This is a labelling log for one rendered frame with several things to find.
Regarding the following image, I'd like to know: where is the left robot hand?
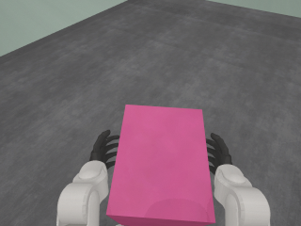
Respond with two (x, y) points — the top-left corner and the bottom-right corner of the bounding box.
(89, 129), (120, 170)

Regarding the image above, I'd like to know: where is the right robot hand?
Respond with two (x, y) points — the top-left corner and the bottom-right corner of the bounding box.
(205, 133), (233, 176)

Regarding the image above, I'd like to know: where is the robot right forearm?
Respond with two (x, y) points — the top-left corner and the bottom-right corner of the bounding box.
(214, 164), (271, 226)

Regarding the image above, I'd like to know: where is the carton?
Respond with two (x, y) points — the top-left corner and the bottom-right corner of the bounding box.
(106, 105), (215, 226)

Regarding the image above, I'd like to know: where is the robot left forearm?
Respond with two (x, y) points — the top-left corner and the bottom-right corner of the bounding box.
(56, 160), (109, 226)

